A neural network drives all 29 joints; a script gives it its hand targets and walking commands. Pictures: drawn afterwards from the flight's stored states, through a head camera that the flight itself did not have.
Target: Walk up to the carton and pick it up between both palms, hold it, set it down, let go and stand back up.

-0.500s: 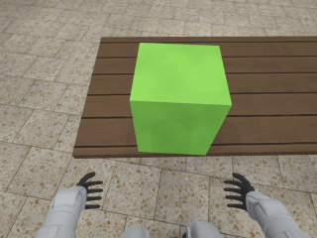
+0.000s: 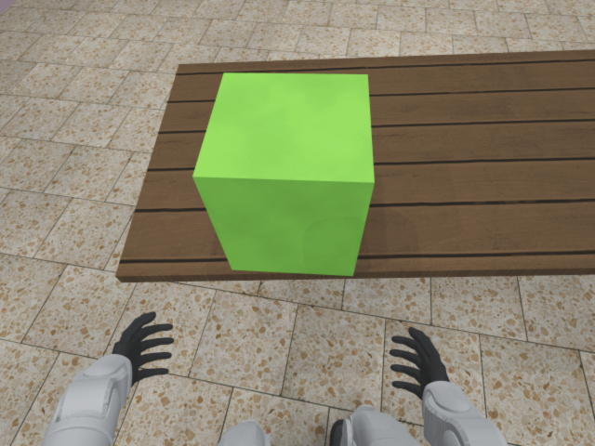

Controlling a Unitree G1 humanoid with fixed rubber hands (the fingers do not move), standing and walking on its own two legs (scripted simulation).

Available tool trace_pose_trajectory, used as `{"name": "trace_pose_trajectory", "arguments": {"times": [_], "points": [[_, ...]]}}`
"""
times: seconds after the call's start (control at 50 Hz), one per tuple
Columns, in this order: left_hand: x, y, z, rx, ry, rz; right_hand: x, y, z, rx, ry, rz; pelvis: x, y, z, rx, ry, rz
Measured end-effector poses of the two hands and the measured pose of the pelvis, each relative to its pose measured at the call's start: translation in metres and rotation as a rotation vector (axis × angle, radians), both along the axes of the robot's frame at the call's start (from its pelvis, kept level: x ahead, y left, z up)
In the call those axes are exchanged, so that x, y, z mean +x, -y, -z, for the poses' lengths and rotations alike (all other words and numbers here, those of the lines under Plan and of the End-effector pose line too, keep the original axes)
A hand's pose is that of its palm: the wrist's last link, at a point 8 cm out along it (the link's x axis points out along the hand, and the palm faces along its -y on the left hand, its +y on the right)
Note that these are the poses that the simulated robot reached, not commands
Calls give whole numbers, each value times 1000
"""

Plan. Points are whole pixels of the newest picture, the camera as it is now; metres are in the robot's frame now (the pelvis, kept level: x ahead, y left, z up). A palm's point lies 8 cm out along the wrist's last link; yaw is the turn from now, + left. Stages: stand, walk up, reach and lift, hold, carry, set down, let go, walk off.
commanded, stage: reach and lift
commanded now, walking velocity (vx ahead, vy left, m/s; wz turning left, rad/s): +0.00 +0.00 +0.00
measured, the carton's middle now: (293, 181) +0.48 +0.03 +0.02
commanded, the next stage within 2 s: none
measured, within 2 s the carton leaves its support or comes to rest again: neither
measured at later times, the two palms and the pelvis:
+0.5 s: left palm (119, 414) +0.16 +0.26 -0.05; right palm (438, 407) +0.17 -0.15 -0.05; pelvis +0.01 +0.00 +0.02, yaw +4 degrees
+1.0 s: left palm (114, 387) +0.19 +0.27 -0.04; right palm (441, 380) +0.20 -0.15 -0.03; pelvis +0.04 +0.04 +0.03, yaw +2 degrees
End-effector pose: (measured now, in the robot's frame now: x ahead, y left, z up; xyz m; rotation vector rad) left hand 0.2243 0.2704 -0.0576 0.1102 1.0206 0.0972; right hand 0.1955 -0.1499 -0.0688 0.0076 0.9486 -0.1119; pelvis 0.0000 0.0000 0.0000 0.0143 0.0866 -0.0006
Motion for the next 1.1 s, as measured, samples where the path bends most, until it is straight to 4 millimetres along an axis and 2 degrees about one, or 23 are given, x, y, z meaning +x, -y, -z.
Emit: {"name": "trace_pose_trajectory", "arguments": {"times": [0.04, 0.1, 0.22, 0.28, 0.34, 0.42, 0.56, 0.72, 0.94, 1.1], "points": [[-4, 8, -11, -17, 15, 10, -6, -2, -11, 12, 18, 5, 1, 0, -8, 5, 40, 7], [-28, 13, -16, -17, -8, 3, -24, 0, -18, 4, 15, 14, 4, 1, -18, 5, 91, 10], [-94, 6, 4, -1, -86, -72, -61, 6, -7, -25, -45, 17, 5, 0, -21, -15, 119, -14], [-107, 0, 8, 17, -40, -88, -64, 3, -4, -17, -14, 6, 4, 1, -18, -32, 109, -29], [-101, -1, 6, 28, 53, -77, -54, 0, -5, -7, 61, 3, 5, 2, -14, -38, 103, -48], [-79, 3, 0, 19, 157, -53, -36, -3, -10, -8, 152, 17, 7, 4, -13, -33, 119, -63], [-54, 17, -10, -24, 206, -18, -23, 0, -28, -18, 228, 29, 17, 3, -22, -6, 158, -63], [-47, 10, -14, -18, 263, -32, -23, 10, -34, -53, 258, 20, 28, -9, -29, -6, 156, -41], [-34, 3, -18, -27, 396, -16, -2, 1, -36, -52, 364, 3, 41, -32, -31, -23, 130, -34], [-28, 5, -25, -29, 489, 9, 7, 4, -39, -67, 440, 2, 46, -47, -31, -38, 146, -33]]}}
